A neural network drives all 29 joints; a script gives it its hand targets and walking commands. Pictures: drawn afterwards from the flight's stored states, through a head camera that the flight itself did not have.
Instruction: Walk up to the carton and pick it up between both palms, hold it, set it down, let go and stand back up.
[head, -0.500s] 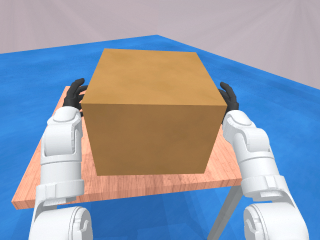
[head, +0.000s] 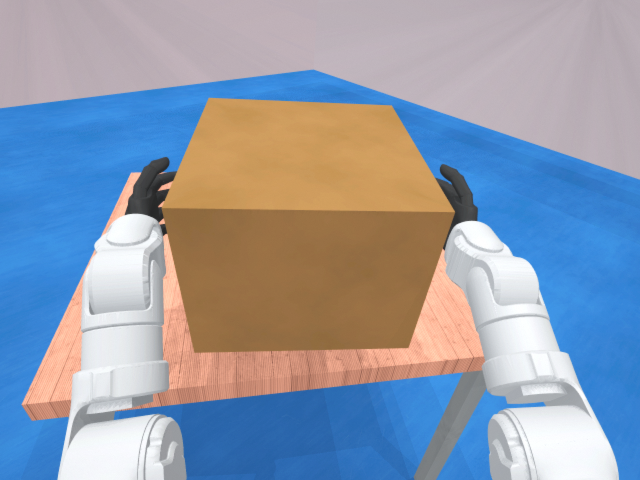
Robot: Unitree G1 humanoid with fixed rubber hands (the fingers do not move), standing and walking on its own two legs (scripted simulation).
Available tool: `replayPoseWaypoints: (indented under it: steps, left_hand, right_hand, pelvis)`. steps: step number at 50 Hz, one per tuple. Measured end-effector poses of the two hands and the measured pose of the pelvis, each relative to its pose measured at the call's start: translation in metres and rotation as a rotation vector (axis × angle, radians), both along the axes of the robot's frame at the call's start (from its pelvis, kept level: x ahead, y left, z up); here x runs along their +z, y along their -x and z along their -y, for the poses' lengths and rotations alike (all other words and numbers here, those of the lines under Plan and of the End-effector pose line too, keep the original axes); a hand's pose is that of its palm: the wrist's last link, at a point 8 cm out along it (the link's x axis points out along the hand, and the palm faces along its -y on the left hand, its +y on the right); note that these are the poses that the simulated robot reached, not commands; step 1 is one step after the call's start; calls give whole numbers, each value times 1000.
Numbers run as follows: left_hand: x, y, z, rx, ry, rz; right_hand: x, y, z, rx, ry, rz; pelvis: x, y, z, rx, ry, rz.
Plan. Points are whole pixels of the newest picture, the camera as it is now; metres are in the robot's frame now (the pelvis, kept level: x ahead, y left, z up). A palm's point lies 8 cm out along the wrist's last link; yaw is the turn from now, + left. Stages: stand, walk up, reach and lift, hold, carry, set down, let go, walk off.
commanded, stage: hold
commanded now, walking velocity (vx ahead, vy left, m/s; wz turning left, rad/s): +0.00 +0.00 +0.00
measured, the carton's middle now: (303, 216) +0.44 +0.01 +0.18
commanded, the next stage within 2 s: set down in 0.74 s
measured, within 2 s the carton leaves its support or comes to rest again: neither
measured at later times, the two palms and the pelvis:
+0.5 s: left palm (145, 223) +0.36 +0.19 +0.22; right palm (456, 228) +0.36 -0.17 +0.22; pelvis +0.00 +0.00 +0.00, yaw +0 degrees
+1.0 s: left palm (143, 210) +0.37 +0.19 +0.23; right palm (453, 221) +0.36 -0.17 +0.23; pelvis +0.00 +0.00 +0.00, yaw +0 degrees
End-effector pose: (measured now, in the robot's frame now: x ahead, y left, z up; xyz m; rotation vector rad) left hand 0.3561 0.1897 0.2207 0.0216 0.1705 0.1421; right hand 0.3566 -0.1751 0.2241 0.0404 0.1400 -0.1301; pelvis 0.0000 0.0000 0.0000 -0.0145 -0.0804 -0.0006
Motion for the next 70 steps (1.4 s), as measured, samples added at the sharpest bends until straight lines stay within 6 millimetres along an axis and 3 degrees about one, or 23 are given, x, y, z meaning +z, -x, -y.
replayPoseWaypoints:
  steps: [39, 51, 55, 64, 70]
  left_hand:
    - [0, 0, 0, 0, 1, 1]
    - [11, -11, -3, 4, -10, 97]
    - [2, -19, -5, -3, -36, 79]
    - [-49, -26, -8, 0, -48, 33]
    - [-63, -28, -2, -7, -43, 48]
  right_hand:
    - [0, 0, 0, 0, 3, 0]
    - [3, -10, -4, -3, 5, 109]
    - [-11, -18, -7, -2, 33, 110]
    - [-66, -28, -9, 12, 71, 73]
    - [-74, -28, -3, 6, 78, 94]
  pelvis:
    - [0, 0, 0, 0, 0, 1]
    - [0, -3, 2, 6, -9, 35]
    - [0, -7, 3, 10, -13, 56]
    - [0, -17, 5, 31, -7, 54]
    - [0, -21, 5, 36, -2, 20]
